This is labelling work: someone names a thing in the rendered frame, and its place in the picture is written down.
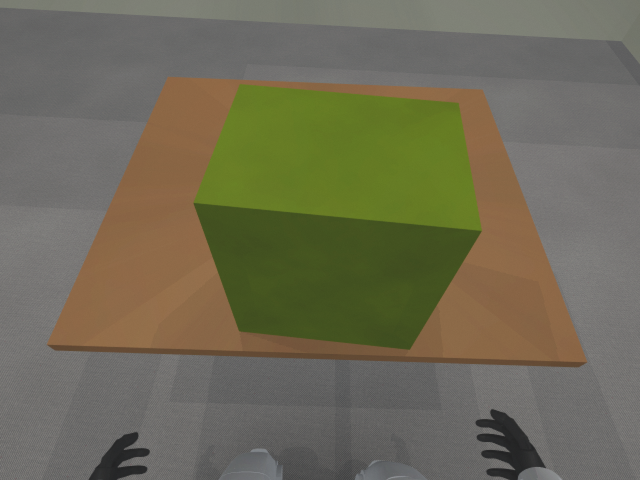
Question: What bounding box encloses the robot right hand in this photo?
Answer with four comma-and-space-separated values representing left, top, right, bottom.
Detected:
476, 409, 546, 480

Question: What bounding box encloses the carton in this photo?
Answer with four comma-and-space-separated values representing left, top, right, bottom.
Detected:
193, 84, 482, 350

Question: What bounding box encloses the robot left hand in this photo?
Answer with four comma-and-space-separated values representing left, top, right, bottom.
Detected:
89, 432, 150, 480

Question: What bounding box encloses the robot left thigh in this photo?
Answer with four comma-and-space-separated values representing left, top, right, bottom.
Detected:
219, 452, 282, 480

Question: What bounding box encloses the table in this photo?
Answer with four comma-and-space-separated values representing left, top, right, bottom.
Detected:
47, 77, 587, 367

